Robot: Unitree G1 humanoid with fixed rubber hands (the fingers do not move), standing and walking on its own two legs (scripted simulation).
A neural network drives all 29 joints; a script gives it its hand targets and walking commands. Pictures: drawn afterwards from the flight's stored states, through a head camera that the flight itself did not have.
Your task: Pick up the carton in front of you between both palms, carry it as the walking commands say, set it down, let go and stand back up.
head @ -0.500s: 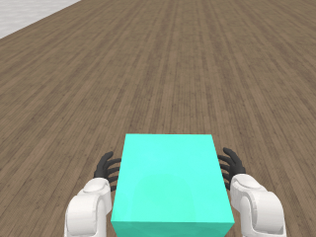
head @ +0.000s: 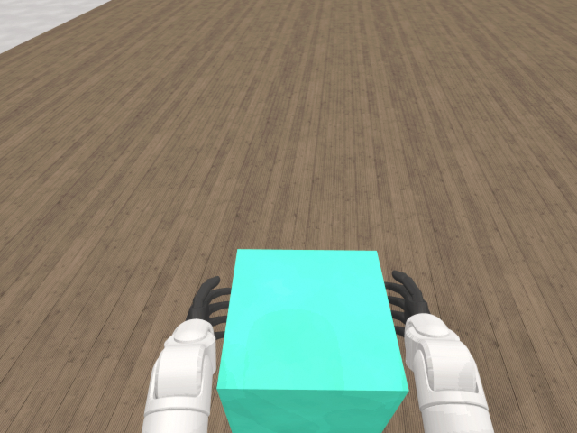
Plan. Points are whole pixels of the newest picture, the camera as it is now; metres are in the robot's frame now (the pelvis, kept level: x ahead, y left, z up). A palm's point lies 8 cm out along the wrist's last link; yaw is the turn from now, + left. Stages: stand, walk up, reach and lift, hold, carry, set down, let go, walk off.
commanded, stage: carry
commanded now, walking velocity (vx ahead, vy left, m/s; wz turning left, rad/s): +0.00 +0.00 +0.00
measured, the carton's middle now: (305, 352) +0.28 +0.00 -0.05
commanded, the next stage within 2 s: hold in 0.52 s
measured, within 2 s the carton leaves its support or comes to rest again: neither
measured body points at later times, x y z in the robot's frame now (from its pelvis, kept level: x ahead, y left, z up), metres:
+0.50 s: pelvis +0.00 -0.01 +0.00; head -0.01 +0.00 +0.45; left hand +0.29 +0.14 +0.03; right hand +0.30 -0.16 +0.03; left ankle +0.07 +0.11 -0.73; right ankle -0.06 -0.10 -0.73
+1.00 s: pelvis -0.03 +0.01 +0.01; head -0.05 +0.04 +0.46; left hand +0.28 +0.13 +0.03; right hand +0.26 -0.17 +0.04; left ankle +0.07 +0.13 -0.73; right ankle -0.06 -0.11 -0.73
